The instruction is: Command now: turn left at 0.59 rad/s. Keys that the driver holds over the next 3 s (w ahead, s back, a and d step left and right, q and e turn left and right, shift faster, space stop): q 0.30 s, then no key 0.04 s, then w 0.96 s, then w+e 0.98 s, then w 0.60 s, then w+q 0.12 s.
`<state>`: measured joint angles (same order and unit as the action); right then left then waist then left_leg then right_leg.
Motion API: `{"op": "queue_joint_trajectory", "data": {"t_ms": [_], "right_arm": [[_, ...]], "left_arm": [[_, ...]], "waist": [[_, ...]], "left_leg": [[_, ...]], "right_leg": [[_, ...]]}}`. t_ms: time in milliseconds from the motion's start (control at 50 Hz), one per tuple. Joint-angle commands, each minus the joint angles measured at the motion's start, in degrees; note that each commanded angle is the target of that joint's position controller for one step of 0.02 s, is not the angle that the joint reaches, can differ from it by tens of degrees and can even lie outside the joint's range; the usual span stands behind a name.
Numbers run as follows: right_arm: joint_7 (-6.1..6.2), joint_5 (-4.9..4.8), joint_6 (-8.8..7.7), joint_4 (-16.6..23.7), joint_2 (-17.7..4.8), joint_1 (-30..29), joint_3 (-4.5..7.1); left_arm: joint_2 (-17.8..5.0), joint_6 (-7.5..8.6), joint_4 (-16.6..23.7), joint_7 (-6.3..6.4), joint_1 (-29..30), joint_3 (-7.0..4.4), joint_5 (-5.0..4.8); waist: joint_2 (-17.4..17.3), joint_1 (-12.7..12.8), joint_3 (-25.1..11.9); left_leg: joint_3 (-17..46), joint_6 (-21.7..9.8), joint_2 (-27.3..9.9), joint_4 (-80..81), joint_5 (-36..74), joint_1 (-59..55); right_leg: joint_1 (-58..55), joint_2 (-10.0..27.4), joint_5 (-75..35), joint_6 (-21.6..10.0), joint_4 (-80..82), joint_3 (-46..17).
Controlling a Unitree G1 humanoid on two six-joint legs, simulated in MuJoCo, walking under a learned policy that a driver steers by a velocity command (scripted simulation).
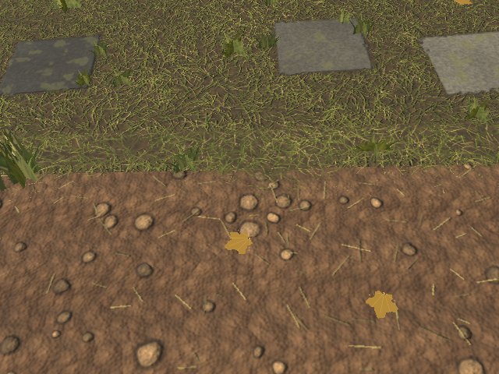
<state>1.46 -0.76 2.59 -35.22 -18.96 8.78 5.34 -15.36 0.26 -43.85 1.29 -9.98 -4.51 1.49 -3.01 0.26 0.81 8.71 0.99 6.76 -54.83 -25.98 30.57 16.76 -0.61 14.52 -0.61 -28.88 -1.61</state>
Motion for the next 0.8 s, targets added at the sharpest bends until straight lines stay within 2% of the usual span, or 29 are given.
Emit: {"op": "queue_joint_trajectory", "data": {"t_ms": [20, 60, 80, 140, 180, 240, 280, 300, 320, 340, 360, 380, 400, 420, 440, 480, 520, 560, 620, 740, 780, 800], "right_arm": [[0.14, 0.05, 0.25, 1.85, -6.77, 4.09, 2.71], [-0.21, -0.63, 0.46, 3.18, -4.45, 1.78, 1.81], [-0.27, -0.86, 0.41, 4.16, -3.72, -0.19, 1.42], [-0.76, -0.48, 0.34, 5.97, -2.43, -2.79, 0.56], [-1.32, -0.3, 0.3, 6.55, -2.05, -2.87, 0.17], [-1.95, -0.52, 0.65, 6.53, -3.44, -1.28, 0.72], [-2.37, -0.51, 0.9, 5.77, -3.26, 1.6, 1.08], [-2.28, -0.38, 0.92, 4.73, -3.51, 4.17, 1.48], [-1.75, -0.23, 0.78, 4.28, -5.56, 6.16, 2.21], [-0.74, 0.19, 0.41, 5.59, -12.34, 7.58, 3.48], [-1.21, 2.02, -0.9, 5.99, -12.16, 8.55, 2.98], [-1.58, 1.93, -2.09, 4.9, -9.69, 9.62, 2.36], [-1.51, 0.97, -2.84, 3.54, -7.45, 8.69, 1.63], [-1.31, 0.32, -3.13, 3.26, -5.76, 7.17, 0.97], [-1.08, 0.16, -3.38, 2.99, -5.19, 5.78, 0.4], [-0.61, 0.92, -4.15, 2.68, -4.77, 5.83, -0.04], [-0.43, 1.22, -5.22, 2.04, -4.91, 6.79, -0.01], [-0.43, 0.92, -5.87, 1.17, -5.44, 7.52, 0.15], [-0.71, 0.53, -6.23, -0.15, -6.69, 8.62, 0.51], [-1.42, -0.26, -6.01, -2.93, -7.65, 11.37, 0.79], [-1.64, -0.42, -5.79, -3.58, -7.72, 11.92, 0.81], [-1.7, -0.51, -5.6, -3.79, -7.73, 11.72, 0.79]], "left_arm": [[-6.44, 0.7, 6.31, 1.04, 6.83, -1.16, -1.24], [-6.84, 0.06, 5.98, 1.65, 4.42, -1.09, -0.95], [-7.33, -0.23, 5.74, 1.91, 2.7, -1.25, -0.72], [-9.59, -0.78, 5.41, 2.04, 0.31, -2.06, -0.73], [-11.21, -0.96, 5.66, 1.61, 1.06, -2.65, -1.06], [-12.26, -0.89, 5.56, 0.84, 1.37, -3.07, -1.91], [-12.37, -0.76, 5.36, 0.55, 2.48, -3.11, -3.0], [-11.32, -0.65, 4.86, 0.45, 2.03, -2.87, -3.45], [-8.89, -0.44, 3.48, 0.09, -1.37, -2.2, -2.83], [-4.16, -0.25, 5.67, -0.53, -1.26, -0.38, 0.69], [-6.41, 0.06, 7.53, -0.03, 3.66, -0.93, 0.01], [-9.07, 0.1, 7.64, 0.01, 5.65, -1.7, -1.52], [-9.41, 0.22, 7.39, -0.31, 5.77, -1.98, -2.13], [-9.21, 0.34, 6.23, -0.41, 5.38, -2.13, -1.98], [-9.26, 0.51, 5.95, -0.59, 4.83, -2.16, -1.74], [-8.68, 1.52, 4.96, -1.19, 3.54, -2.08, -1.99], [-8.09, 2.54, 4.32, -1.41, 4.0, -1.85, -2.0], [-6.91, 3.14, 4.2, -1.59, 5.1, -1.33, -1.85], [-6.04, 3.57, 4.36, -2.07, 6.47, -0.7, -2.15], [-5.88, 4.67, 5.9, -3.25, 9.8, 0.24, -2.74], [-6.38, 5.17, 6.33, -3.66, 9.62, 0.39, -2.93], [-6.73, 5.4, 6.09, -3.78, 8.23, 0.33, -2.99]], "waist": [[9.99, -2.18, -2.49], [10.6, -0.66, -2.06], [11.4, 0.63, -2.39], [13.02, 2.63, -4.44], [13.88, 2.73, -4.95], [14.79, 2.19, -5.13], [14.05, 0.05, -5.14], [12.65, -1.13, -5.6], [6.18, -1.12, -6.48], [-13.17, 0.26, -7.77], [-13.53, -3.6, -10.43], [-7.99, -4.87, -9.23], [-6.33, -3.68, -6.67], [-4.63, -3.07, -4.71], [-6.37, -2.26, -2.35], [-7.02, -1.36, -1.01], [-4.88, -1.59, -0.63], [-4.12, -2.03, -0.3], [-4.36, -2.94, 0.65], [-3.01, -4.69, 2.93], [-3.16, -4.32, 2.89], [-3.27, -3.34, 2.48]], "left_leg": [[-0.76, 3.03, -3.47, -17.34, 1.59, 7.71], [-4.01, 4.21, -4.38, -14.9, 4.14, 8.01], [-4.97, 4.69, -5.12, -11.67, 4.72, 8.93], [-6.72, 5.22, -7.62, -2.29, 3.2, 5.9], [-8.87, 4.4, -8.44, 3.9, 1.95, 0.2], [-11.46, 2.55, -7.84, 12.0, 3.35, -5.85], [-12.9, 0.03, -6.95, 22.1, 9.31, -11.3], [-13.47, -1.79, -5.53, 28.53, 14.11, -16.65], [-8.43, -3.95, -7.24, 33.08, 23.24, -25.66], [12.72, -9.96, -23.65, 32.21, 48.57, -36.38], [20.18, -20.84, -30.55, 33.96, 43.6, -31.39], [17.7, -20.22, -27.35, 36.81, 26.57, -30.59], [15.16, -16.69, -23.88, 38.68, 9.09, -29.4], [14.04, -14.22, -21.6, 40.55, -2.22, -27.94], [13.46, -13.47, -20.47, 42.89, -4.84, -25.89], [11.88, -13.04, -19.22, 45.6, -2.74, -25.09], [9.88, -12.83, -18.96, 46.33, 2.38, -26.74], [7.9, -12.55, -18.72, 46.64, 5.6, -27.2], [6.8, -13.0, -19.31, 47.15, 6.73, -25.71], [6.06, -13.72, -20.67, 45.27, 7.34, -24.26], [6.43, -13.52, -21.24, 43.78, 8.62, -24.56], [6.37, -13.02, -21.23, 42.56, 9.89, -24.31]], "right_leg": [[-7.11, 15.53, -17.54, -10.03, 10.23, -12.07], [-8.47, 13.73, -19.53, -10.43, 10.56, -7.22], [-11.1, 14.03, -20.09, -10.84, 10.49, -6.46], [-15.0, 16.23, -21.69, -11.76, 9.78, -4.95], [-12.79, 17.11, -22.44, -11.79, 9.66, -2.89], [-11.23, 18.38, -22.85, -11.17, 8.37, -1.55], [-10.08, 18.28, -21.81, -9.02, 4.97, 0.12], [-7.81, 17.05, -19.14, -6.62, 1.38, 2.1], [-0.97, 14.19, -11.94, -2.45, -6.12, 5.88], [16.05, 7.04, 17.67, 3.59, -24.77, 10.83], [22.59, 2.6, 25.07, 4.72, -35.21, 3.09], [24.4, 4.07, 21.19, 3.93, -39.05, 0.21], [26.21, 5.3, 15.51, 2.65, -37.62, -0.43], [26.63, 6.05, 10.74, 2.21, -35.75, -0.51], [26.2, 5.94, 6.15, 2.33, -33.91, -0.32], [24.94, 5.24, -0.34, 2.27, -31.82, 0.16], [25.24, 5.18, -4.65, 2.18, -26.61, -0.03], [24.03, 5.03, -7.17, 2.49, -20.05, -0.09], [21.15, 4.69, -9.07, 2.96, -12.74, 0.08], [16.9, 4.03, -7.18, 1.44, -4.73, 0.84], [14.19, 3.65, -5.05, 0.03, -2.94, 1.48], [11.36, 3.27, -4.99, -0.74, -1.51, 2.04]]}}
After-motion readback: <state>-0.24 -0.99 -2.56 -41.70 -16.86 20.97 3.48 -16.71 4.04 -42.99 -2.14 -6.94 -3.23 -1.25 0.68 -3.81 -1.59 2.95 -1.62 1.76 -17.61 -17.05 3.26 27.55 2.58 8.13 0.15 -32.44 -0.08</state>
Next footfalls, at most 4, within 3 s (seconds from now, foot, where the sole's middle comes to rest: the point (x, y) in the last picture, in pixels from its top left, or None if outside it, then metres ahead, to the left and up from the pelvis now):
0.32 left None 0.00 0.15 -0.77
0.86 right None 0.25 -0.04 -0.77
1.38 left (175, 359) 0.52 0.27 -0.77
1.90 right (255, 254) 0.83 0.06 -0.77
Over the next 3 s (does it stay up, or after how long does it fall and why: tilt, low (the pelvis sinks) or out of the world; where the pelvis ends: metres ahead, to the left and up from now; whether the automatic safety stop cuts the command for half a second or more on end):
stays up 1.25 0.02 0.00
